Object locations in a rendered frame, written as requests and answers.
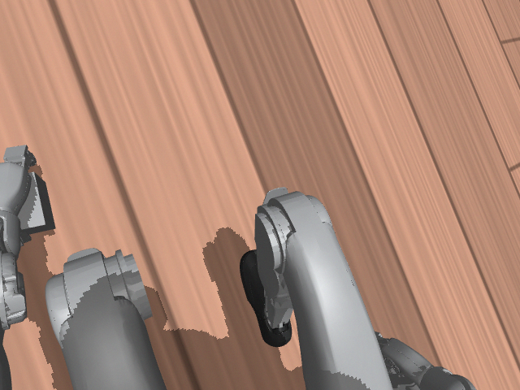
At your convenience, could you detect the right robot foot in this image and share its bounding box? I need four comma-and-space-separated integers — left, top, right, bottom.
240, 249, 292, 347

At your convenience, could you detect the left robot hand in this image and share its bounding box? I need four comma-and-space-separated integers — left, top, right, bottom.
0, 145, 37, 246

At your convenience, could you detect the small box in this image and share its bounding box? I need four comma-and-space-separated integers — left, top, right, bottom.
17, 172, 56, 235

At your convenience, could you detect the left robot arm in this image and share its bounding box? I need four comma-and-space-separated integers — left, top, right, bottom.
0, 210, 27, 390

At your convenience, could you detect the right robot arm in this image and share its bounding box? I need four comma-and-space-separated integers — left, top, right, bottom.
420, 366, 476, 390

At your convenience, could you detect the right robot hand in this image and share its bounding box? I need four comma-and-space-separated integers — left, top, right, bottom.
375, 331, 434, 390

